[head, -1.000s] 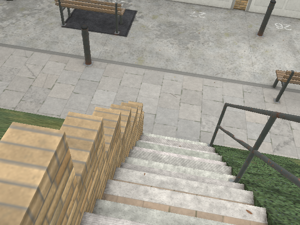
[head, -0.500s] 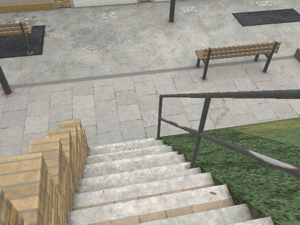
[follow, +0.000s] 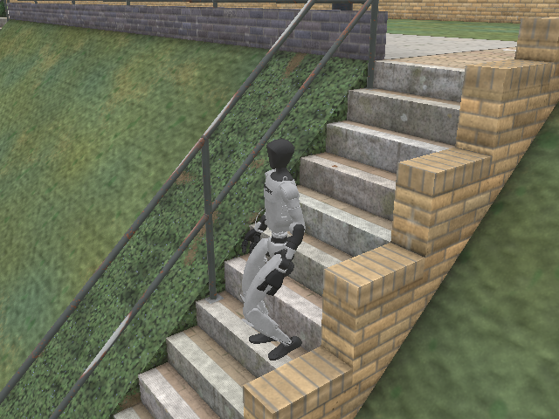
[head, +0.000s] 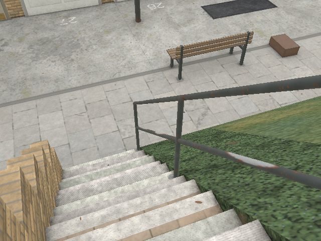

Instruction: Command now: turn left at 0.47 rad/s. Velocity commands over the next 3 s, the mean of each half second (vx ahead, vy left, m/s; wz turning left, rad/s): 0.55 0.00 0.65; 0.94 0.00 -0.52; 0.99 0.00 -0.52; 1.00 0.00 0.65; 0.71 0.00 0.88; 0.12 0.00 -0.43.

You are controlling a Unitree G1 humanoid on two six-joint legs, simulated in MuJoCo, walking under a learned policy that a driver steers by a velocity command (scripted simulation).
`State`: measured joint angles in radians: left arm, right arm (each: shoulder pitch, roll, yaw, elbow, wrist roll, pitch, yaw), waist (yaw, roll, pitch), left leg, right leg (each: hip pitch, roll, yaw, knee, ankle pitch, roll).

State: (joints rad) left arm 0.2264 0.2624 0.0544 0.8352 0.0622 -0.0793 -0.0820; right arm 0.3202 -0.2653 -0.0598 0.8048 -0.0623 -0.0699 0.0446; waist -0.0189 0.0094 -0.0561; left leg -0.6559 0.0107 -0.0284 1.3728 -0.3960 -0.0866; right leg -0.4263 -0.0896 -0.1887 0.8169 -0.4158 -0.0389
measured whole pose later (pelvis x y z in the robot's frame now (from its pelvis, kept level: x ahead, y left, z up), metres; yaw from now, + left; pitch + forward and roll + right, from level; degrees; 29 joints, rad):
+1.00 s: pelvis +0.30 +0.19 -0.25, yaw +3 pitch -1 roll +1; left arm 0.46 0.16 0.00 0.87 -0.02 -0.02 0.02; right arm 0.12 -0.22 -0.02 0.75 -0.03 -0.03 0.00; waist 0.06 0.04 -0.03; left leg -0.56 0.00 -0.13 0.80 0.39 -0.02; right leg -0.34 0.21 0.22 1.21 -0.81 -0.09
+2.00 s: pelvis +0.87 +0.14 -0.83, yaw +9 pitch -3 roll -3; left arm 0.08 0.17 0.01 0.85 0.07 -0.02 0.05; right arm 0.41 -0.19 -0.01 0.93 0.01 -0.03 0.01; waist -0.09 -0.02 0.04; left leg -0.45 -0.11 -0.01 1.03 -0.56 0.13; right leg -0.81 -0.09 0.02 2.03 -0.67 -0.03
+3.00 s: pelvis +1.31 +0.06 -1.13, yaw +19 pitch +1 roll -3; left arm 0.07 0.32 0.06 0.63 0.17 -0.01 -0.04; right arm 0.40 -0.28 0.02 0.85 -0.11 -0.12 -0.04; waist -0.15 0.07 0.00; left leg -0.64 0.41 0.02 1.42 -0.78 -0.17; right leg -0.77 -0.06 -0.09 1.16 0.35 -0.04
